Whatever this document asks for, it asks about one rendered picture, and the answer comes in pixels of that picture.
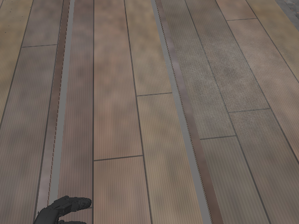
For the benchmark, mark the left robot hand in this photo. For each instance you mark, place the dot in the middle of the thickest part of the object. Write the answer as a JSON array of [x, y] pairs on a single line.
[[60, 208]]

